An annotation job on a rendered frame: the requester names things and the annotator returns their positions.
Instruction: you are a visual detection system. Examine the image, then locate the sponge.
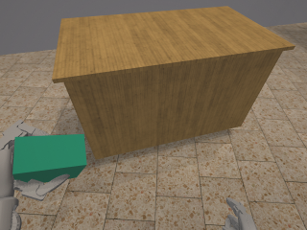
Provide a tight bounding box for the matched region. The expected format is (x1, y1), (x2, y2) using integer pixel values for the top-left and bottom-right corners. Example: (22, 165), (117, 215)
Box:
(12, 134), (87, 183)

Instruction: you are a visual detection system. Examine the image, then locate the table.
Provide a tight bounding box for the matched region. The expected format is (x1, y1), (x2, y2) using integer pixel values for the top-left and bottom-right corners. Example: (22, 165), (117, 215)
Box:
(52, 6), (295, 160)

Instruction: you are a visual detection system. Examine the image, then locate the robot left hand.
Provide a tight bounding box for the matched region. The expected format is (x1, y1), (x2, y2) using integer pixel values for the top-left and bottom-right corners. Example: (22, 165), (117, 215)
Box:
(0, 120), (70, 201)

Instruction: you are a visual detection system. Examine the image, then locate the robot right hand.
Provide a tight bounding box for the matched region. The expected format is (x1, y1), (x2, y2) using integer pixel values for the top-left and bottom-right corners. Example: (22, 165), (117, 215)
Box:
(222, 197), (258, 230)

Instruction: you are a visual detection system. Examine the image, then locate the robot left forearm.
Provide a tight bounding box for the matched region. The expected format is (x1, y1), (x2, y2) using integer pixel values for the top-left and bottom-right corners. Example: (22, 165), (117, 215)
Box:
(0, 196), (22, 230)

